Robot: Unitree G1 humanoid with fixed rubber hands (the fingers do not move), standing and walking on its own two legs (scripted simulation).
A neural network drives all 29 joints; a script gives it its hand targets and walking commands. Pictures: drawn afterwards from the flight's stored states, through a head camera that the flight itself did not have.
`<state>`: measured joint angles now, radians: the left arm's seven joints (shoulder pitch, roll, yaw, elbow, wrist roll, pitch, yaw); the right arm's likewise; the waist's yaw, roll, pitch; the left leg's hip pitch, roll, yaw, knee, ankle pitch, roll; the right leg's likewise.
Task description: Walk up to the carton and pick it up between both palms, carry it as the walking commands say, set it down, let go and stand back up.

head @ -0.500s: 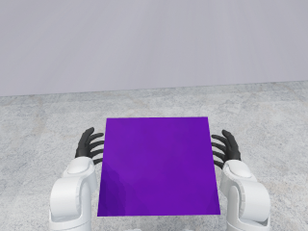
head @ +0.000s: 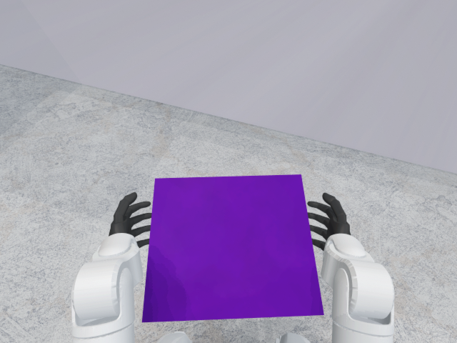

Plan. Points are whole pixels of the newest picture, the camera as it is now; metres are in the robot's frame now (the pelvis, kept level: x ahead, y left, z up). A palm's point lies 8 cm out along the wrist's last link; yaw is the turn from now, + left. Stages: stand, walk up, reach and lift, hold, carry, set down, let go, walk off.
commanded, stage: carry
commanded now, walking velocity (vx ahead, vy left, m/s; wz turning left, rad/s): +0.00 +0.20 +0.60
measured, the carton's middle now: (230, 249) +0.28 +0.01 -0.01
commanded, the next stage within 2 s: none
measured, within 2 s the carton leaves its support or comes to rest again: neither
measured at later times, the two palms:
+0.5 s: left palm out of the picture +0.14 +0.36 +0.13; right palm (206, 233) +0.24 +0.05 +0.12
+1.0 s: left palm out of the picture -0.02 +0.55 +0.12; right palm (20, 293) +0.15 +0.27 +0.10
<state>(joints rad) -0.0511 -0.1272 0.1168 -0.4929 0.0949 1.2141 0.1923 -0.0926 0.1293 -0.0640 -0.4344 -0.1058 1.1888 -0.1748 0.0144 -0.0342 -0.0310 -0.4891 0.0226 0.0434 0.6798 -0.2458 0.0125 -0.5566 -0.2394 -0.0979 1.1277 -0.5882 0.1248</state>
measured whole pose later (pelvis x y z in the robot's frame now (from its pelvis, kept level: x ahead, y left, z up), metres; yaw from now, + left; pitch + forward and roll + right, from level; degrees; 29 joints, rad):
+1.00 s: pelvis -0.15 +0.28 +0.01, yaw +34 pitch +4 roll +2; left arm -0.07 -0.13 0.11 -0.46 0.07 1.17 0.17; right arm -0.06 0.13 -0.07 -0.51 -0.10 1.20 -0.20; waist -0.02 0.05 -0.07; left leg -0.57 -0.16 0.05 0.81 -0.32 0.00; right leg -0.37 -0.10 -0.16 0.61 -0.29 -0.03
